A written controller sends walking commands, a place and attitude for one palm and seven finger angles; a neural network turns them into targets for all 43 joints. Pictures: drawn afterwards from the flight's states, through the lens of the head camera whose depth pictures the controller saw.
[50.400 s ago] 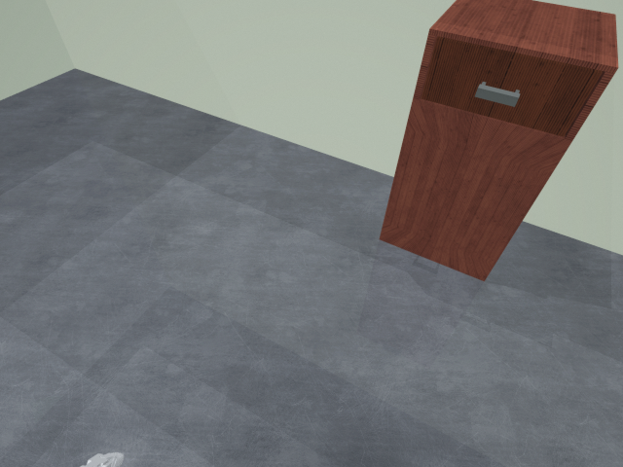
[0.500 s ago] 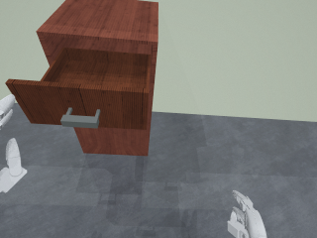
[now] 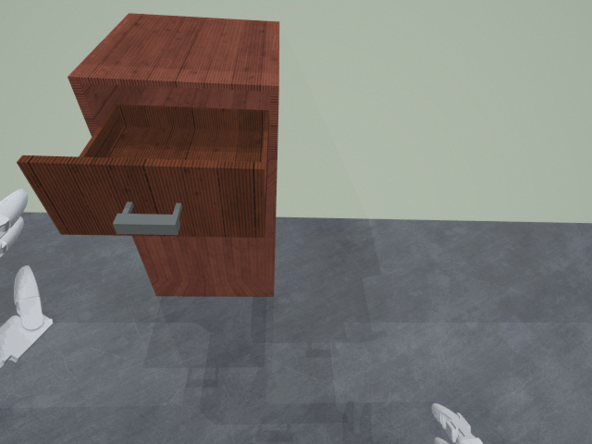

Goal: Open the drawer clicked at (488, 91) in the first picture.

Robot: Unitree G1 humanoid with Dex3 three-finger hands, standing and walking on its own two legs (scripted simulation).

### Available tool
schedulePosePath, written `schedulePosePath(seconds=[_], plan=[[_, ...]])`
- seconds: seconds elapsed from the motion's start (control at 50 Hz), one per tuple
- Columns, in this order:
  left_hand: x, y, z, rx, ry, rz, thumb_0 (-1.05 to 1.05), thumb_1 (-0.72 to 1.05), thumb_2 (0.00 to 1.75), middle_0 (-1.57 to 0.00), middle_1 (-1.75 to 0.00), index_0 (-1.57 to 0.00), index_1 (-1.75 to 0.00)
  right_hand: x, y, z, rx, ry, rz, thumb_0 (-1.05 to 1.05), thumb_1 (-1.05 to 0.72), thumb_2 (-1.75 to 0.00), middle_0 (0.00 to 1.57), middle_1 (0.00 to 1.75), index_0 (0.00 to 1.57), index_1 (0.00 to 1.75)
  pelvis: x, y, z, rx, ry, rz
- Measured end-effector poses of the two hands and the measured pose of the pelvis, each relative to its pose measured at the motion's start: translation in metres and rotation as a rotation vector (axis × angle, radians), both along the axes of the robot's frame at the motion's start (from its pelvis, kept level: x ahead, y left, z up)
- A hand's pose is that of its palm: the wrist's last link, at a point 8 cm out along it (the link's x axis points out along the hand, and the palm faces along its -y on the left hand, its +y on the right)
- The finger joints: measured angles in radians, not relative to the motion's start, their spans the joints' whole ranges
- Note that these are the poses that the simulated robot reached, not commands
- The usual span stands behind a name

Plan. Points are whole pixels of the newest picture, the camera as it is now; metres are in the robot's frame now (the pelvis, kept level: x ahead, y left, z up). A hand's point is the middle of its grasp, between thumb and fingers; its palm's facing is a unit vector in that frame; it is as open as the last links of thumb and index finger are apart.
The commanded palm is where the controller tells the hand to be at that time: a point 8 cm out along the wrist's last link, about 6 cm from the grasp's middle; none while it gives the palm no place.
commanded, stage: stop stepping back and stand still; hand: left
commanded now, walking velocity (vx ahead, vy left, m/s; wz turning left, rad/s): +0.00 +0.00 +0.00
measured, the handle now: (150, 215) +0.49 +0.29 +0.00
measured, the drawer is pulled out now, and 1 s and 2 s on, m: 0.28 0.28 0.28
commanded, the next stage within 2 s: let the arm hang, fingers relaxed in 0.20 s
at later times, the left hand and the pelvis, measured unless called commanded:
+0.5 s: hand out of the picture +0.15 +0.22 -0.10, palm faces +0.01 -0.95 -0.32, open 7.4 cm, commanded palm none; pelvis -0.01 +0.01 +0.00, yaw +0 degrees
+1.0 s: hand out of the picture -0.06 +0.21 -0.16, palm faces +0.00 -0.96 -0.27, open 7.4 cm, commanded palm none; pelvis -0.02 +0.00 +0.01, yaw +0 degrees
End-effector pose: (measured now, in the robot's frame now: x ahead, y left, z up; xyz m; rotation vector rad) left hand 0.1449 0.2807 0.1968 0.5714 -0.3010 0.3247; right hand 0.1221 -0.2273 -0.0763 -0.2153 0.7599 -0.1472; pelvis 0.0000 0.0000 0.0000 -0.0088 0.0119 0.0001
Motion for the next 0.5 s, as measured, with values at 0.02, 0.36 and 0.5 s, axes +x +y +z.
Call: schedulePosePath(seconds=[0.02, 0.36, 0.5], plan=[[0.003, -0.002, -0.003, -0.007, 0.002, 0.0, 0.02, 0.89, 0.9, -0.21, -0.3, -0.21, -0.3, 0.001, -0.003, -0.004, 0.001, 0.01, 0.002, 0.02, -0.9, -0.9, 0.2, 0.3, 0.2, 0.3, -0.002, -0.002, -0.001, -0.011, -0.002, 0.0], [0.033, 0.002, -0.055, -0.076, 0.213, -0.04, 0.01, 0.89, 0.9, -0.21, -0.3, -0.2, -0.3, 0.04, -0.011, 0.013, -0.017, -0.056, 0.037, 0.01, -0.9, -0.9, 0.2, 0.3, 0.2, 0.3, 0.001, 0.005, 0.004, -0.004, 0.016, 0.007], [-0.012, -0.019, -0.262, -0.395, 1.065, 0.109, 0.01, 0.91, 0.9, -0.2, -0.3, -0.19, -0.3, 0.003, -0.01, -0.028, 0.036, 0.144, 0.015, 0.01, -0.9, -0.9, 0.2, 0.3, 0.2, 0.3, -0.008, 0.006, -0.002, 0.012, -0.002, 0.003]])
